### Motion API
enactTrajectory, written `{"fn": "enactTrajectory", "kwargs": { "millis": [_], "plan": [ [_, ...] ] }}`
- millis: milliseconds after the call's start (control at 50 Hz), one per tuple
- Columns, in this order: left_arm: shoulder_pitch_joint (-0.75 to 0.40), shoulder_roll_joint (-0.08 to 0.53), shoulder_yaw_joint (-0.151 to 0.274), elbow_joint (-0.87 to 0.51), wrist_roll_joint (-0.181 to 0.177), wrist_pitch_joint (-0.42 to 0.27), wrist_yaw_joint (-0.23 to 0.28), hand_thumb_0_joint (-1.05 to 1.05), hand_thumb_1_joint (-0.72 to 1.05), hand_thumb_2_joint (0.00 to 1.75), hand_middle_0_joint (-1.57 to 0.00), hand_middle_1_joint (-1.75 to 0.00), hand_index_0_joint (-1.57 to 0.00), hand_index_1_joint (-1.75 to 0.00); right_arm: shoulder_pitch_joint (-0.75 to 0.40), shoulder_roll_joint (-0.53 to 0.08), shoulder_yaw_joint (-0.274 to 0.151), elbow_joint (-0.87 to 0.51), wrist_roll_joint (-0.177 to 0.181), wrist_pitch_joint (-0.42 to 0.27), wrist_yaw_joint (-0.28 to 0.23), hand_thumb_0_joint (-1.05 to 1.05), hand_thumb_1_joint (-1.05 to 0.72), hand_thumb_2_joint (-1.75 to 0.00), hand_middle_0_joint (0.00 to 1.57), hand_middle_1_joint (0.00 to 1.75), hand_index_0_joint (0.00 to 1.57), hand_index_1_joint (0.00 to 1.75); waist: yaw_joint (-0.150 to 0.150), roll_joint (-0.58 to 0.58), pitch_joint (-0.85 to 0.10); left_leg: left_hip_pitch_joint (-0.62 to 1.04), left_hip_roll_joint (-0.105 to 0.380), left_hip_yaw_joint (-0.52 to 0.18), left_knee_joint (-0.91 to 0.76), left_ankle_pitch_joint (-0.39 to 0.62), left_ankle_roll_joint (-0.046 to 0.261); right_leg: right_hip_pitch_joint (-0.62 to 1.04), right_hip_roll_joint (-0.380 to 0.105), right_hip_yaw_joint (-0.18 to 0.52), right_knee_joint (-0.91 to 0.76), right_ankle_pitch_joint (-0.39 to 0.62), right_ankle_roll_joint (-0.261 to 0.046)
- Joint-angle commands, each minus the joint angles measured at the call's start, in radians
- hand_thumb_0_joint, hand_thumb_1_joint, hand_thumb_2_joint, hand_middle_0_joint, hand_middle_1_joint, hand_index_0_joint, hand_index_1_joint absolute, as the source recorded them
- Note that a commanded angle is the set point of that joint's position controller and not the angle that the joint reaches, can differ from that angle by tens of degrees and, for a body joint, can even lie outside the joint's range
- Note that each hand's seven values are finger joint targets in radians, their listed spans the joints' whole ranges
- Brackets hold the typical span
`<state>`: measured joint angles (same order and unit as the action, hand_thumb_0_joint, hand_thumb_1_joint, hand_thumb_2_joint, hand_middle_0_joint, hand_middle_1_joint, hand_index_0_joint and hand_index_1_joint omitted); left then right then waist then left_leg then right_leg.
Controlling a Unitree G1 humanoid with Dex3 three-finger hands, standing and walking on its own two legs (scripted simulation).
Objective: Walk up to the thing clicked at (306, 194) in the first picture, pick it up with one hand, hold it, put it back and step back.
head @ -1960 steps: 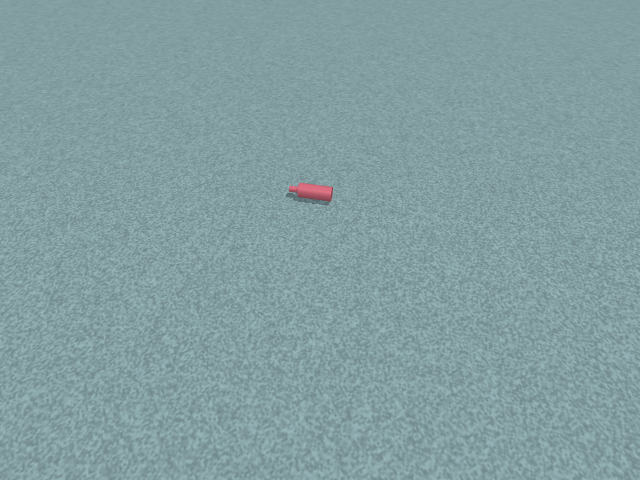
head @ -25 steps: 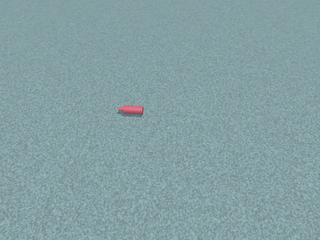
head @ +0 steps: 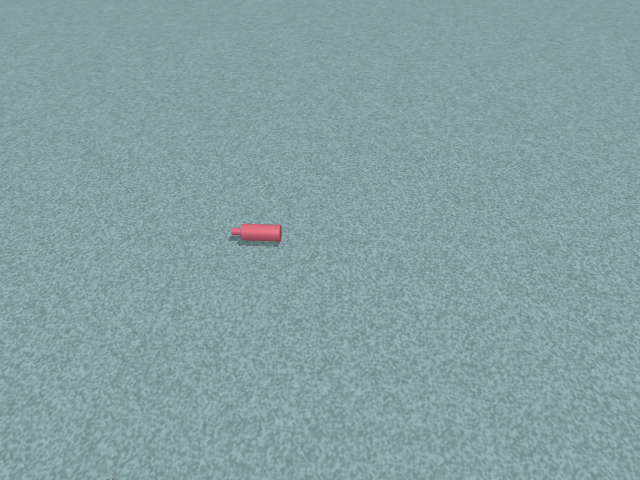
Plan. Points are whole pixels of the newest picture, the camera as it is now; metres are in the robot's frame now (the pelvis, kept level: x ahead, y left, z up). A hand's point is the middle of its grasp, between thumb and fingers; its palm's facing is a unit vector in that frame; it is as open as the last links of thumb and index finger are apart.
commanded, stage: step back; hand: left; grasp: from above
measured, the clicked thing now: (256, 232) +1.08 +0.28 -0.73
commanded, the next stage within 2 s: stand in 0.26 s
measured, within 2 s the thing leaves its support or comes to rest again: neither
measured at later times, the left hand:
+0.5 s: hand out of the picture +0.12 +0.26 -0.13, palm faces -0.03 -0.94 -0.34, open 7.4 cm
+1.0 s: hand out of the picture +0.06 +0.25 -0.13, palm faces -0.04 -0.93 -0.35, open 7.4 cm
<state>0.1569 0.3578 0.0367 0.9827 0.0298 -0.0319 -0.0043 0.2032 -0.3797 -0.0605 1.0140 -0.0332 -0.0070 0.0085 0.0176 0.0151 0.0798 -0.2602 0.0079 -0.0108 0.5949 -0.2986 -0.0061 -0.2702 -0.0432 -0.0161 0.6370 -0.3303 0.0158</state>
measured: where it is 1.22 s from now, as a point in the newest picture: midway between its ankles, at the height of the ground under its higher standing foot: outside the picture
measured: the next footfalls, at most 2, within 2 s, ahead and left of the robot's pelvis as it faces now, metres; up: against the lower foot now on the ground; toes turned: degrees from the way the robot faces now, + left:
none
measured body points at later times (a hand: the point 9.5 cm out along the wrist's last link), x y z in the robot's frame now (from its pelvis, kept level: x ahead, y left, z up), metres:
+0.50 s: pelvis +0.02 +0.01 +0.02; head +0.03 +0.01 +0.47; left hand +0.12 +0.31 -0.11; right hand +0.14 -0.29 -0.10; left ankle +0.01 +0.13 -0.73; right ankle +0.01 -0.13 -0.73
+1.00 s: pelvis +0.00 -0.01 +0.02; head +0.01 -0.01 +0.47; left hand +0.06 +0.30 -0.11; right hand +0.05 -0.31 -0.12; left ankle +0.01 +0.13 -0.73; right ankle +0.01 -0.13 -0.73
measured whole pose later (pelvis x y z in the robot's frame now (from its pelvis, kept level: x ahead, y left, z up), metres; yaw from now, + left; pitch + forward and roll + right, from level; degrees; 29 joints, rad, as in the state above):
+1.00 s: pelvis +0.00 -0.01 +0.02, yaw -1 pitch -3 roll +0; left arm 0.13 0.36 0.00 1.16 0.01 -0.02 -0.01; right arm 0.12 -0.35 -0.02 1.16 -0.02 -0.01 0.02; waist 0.00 0.01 0.06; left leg -0.13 0.03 -0.01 0.34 -0.16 -0.03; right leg -0.13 -0.01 -0.01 0.34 -0.16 0.01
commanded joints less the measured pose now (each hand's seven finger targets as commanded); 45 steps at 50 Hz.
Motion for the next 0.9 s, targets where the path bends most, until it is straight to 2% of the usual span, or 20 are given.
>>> {"fn": "enactTrajectory", "kwargs": {
  "millis": [0,20,40,60,80,100,120,220,240,260,280,300,340,420,460,540,680,780,820,880],
  "plan": [
    [-0.042,0.169,0.03,-0.078,-0.038,-0.007,0.02,0.0,0.9,0.9,-0.2,-0.3,-0.2,-0.3,-0.061,-0.239,-0.042,-0.066,0.002,-0.036,-0.026,0.0,-0.9,-0.9,0.2,0.3,0.2,0.3,0.023,0.065,-0.129,0.122,0.244,-0.293,-0.225,0.318,0.126,-0.056,0.022,0.013,0.017,0.119,-0.02],
    [-0.048,0.204,0.039,-0.052,-0.034,-0.003,0.023,0.0,0.9,0.9,-0.2,-0.3,-0.2,-0.3,-0.103,-0.263,-0.04,-0.067,0.009,-0.029,-0.019,0.0,-0.9,-0.9,0.2,0.3,0.2,0.3,0.017,0.075,-0.116,0.009,0.259,-0.269,-0.202,0.252,0.173,0.057,0.015,0.022,-0.025,-0.045,-0.026],
    [-0.036,0.206,0.036,-0.035,-0.029,-0.009,0.024,0.0,0.9,0.9,-0.2,-0.3,-0.2,-0.3,-0.13,-0.24,-0.033,-0.061,0.008,-0.023,-0.015,0.0,-0.9,-0.9,0.2,0.3,0.2,0.3,0.031,0.076,-0.092,-0.032,0.23,-0.228,-0.189,0.25,0.143,0.113,0.004,0.036,-0.104,-0.002,-0.031],
    [-0.047,0.213,0.035,-0.034,-0.025,-0.015,0.023,0.0,0.9,0.9,-0.2,-0.3,-0.2,-0.3,-0.138,-0.208,-0.024,-0.055,0.01,-0.022,-0.013,0.0,-0.9,-0.9,0.2,0.3,0.2,0.3,0.03,0.048,-0.109,-0.002,0.174,-0.147,-0.16,0.311,0.096,0.136,-0.019,0.056,-0.15,0.139,-0.04],
    [-0.043,0.221,0.039,-0.025,-0.027,-0.019,0.022,0.0,0.9,0.9,-0.2,-0.3,-0.2,-0.3,-0.129,-0.193,-0.017,-0.053,0.014,-0.023,-0.016,0.0,-0.9,-0.9,0.2,0.3,0.2,0.3,0.019,0.054,-0.133,0.014,0.128,-0.103,-0.128,0.364,0.06,0.169,-0.046,0.088,-0.148,0.296,-0.049],
    [-0.028,0.235,0.043,-0.023,-0.029,-0.023,0.025,0.0,0.9,0.9,-0.2,-0.3,-0.2,-0.3,-0.115,-0.186,-0.015,-0.051,0.017,-0.024,-0.02,0.0,-0.9,-0.9,0.2,0.3,0.2,0.3,0.013,0.063,-0.158,0.025,0.1,-0.072,-0.089,0.432,0.043,0.193,-0.067,0.102,-0.137,0.418,-0.06],
    [-0.039,0.247,0.044,-0.019,-0.031,-0.022,0.028,0.0,0.9,0.9,-0.2,-0.3,-0.2,-0.3,-0.099,-0.181,-0.016,-0.041,0.018,-0.022,-0.022,0.0,-0.9,-0.9,0.2,0.3,0.2,0.3,0.003,0.047,-0.166,0.029,0.087,-0.068,-0.089,0.423,0.033,0.193,-0.081,0.114,-0.126,0.449,-0.064],
    [-0.087,0.221,0.028,-0.012,-0.027,-0.013,0.031,0.0,0.9,0.9,-0.2,-0.3,-0.2,-0.3,-0.125,-0.188,-0.023,-0.014,0.021,-0.014,-0.021,0.0,-0.9,-0.9,0.2,0.3,0.2,0.3,-0.009,0.038,-0.181,0.128,0.118,-0.074,-0.124,0.516,0.055,0.143,-0.058,0.062,-0.131,0.42,-0.051],
    [-0.074,0.181,0.007,0.022,-0.035,-0.004,0.025,0.0,0.9,0.9,-0.2,-0.3,-0.2,-0.3,-0.123,-0.185,-0.004,-0.01,0.029,-0.027,-0.02,0.0,-0.9,-0.9,0.2,0.3,0.2,0.3,-0.015,0.01,-0.182,0.174,0.138,-0.11,-0.162,0.537,0.059,0.144,-0.057,0.071,-0.161,0.436,-0.042],
    [-0.086,0.191,0.009,0.024,-0.034,-0.002,0.024,0.0,0.9,0.9,-0.2,-0.3,-0.2,-0.3,-0.118,-0.194,-0.007,-0.004,0.029,-0.031,-0.02,0.0,-0.9,-0.9,0.2,0.3,0.2,0.3,-0.021,0.004,-0.17,0.166,0.144,-0.114,-0.182,0.533,0.058,0.159,-0.055,0.071,-0.178,0.418,-0.033],
    [-0.089,0.193,0.008,0.026,-0.032,-0.001,0.023,0.0,0.9,0.9,-0.2,-0.3,-0.2,-0.3,-0.131,-0.194,-0.008,0.001,0.029,-0.033,-0.021,0.0,-0.9,-0.9,0.2,0.3,0.2,0.3,-0.017,0.004,-0.175,0.188,0.142,-0.104,-0.174,0.573,0.051,0.159,-0.06,0.07,-0.182,0.45,-0.037],
    [-0.095,0.193,0.006,0.032,-0.033,-0.001,0.023,0.0,0.9,0.9,-0.2,-0.3,-0.2,-0.3,-0.141,-0.197,-0.007,0.005,0.029,-0.032,-0.021,0.0,-0.9,-0.9,0.2,0.3,0.2,0.3,-0.018,0.006,-0.174,0.171,0.136,-0.099,-0.181,0.535,0.048,0.179,-0.066,0.072,-0.204,0.45,-0.031],
    [-0.111,0.195,0.005,0.043,-0.029,0.0,0.022,0.0,0.9,0.9,-0.2,-0.3,-0.2,-0.3,-0.158,-0.183,-0.001,0.008,0.03,-0.031,-0.02,0.0,-0.9,-0.9,0.2,0.3,0.2,0.3,-0.017,-0.004,-0.152,0.159,0.129,-0.09,-0.218,0.48,0.042,0.197,-0.069,0.073,-0.229,0.436,-0.029],
    [-0.114,0.196,0.003,0.066,-0.027,-0.004,0.018,0.0,0.9,0.9,-0.2,-0.3,-0.2,-0.3,-0.173,-0.182,0.004,0.017,0.029,-0.032,-0.017,0.0,-0.9,-0.9,0.2,0.3,0.2,0.3,-0.018,0.011,-0.151,0.184,0.127,-0.077,-0.247,0.482,0.035,0.216,-0.075,0.077,-0.267,0.433,-0.023],
    [-0.122,0.204,0.004,0.074,-0.026,-0.005,0.017,0.0,0.9,0.9,-0.2,-0.3,-0.2,-0.3,-0.182,-0.175,0.005,0.021,0.031,-0.032,-0.015,0.0,-0.9,-0.9,0.2,0.3,0.2,0.3,-0.02,-0.003,-0.136,0.186,0.121,-0.073,-0.264,0.412,0.031,0.205,-0.08,0.085,-0.296,0.401,-0.022],
    [-0.133,0.203,0.002,0.085,-0.022,-0.006,0.013,0.0,0.9,0.9,-0.2,-0.3,-0.2,-0.3,-0.204,-0.171,0.007,0.031,0.03,-0.026,-0.01,0.0,-0.9,-0.9,0.2,0.3,0.2,0.3,-0.02,0.0,-0.092,0.164,0.114,-0.074,-0.308,0.234,0.023,0.163,-0.08,0.09,-0.346,0.264,-0.022],
    [-0.113,0.204,0.002,0.104,-0.022,-0.011,0.01,0.0,0.9,0.9,-0.2,-0.3,-0.2,-0.3,-0.2,-0.174,0.008,0.051,0.028,-0.03,-0.007,0.0,-0.9,-0.9,0.2,0.3,0.2,0.3,-0.013,-0.001,-0.112,0.168,0.117,-0.079,-0.325,0.217,0.019,0.177,-0.088,0.098,-0.364,0.261,-0.025],
    [-0.11,0.207,0.004,0.112,-0.019,-0.005,0.007,0.0,0.9,0.9,-0.2,-0.3,-0.2,-0.3,-0.174,-0.182,0.01,0.065,0.023,-0.023,-0.005,0.0,-0.9,-0.9,0.2,0.3,0.2,0.3,-0.019,0.005,-0.054,0.096,0.111,-0.092,-0.361,0.017,0.02,0.137,-0.073,0.094,-0.383,0.096,-0.025],
    [-0.1,0.208,0.003,0.113,-0.016,-0.004,0.006,0.0,0.9,0.9,-0.2,-0.3,-0.2,-0.3,-0.166,-0.179,0.009,0.065,0.023,-0.021,-0.001,0.0,-0.9,-0.9,0.2,0.3,0.2,0.3,-0.018,-0.028,-0.053,0.104,0.105,-0.089,-0.346,0.005,0.022,0.098,-0.077,0.109,-0.406,0.025,-0.027],
    [-0.102,0.214,0.005,0.109,-0.017,-0.007,0.007,0.0,0.9,0.9,-0.2,-0.3,-0.2,-0.3,-0.153,-0.176,0.011,0.066,0.021,-0.022,-0.002,0.0,-0.9,-0.9,0.2,0.3,0.2,0.3,-0.022,-0.027,-0.067,0.11,0.107,-0.086,-0.333,0.059,0.023,0.116,-0.085,0.118,-0.396,0.075,-0.033]
  ]
}}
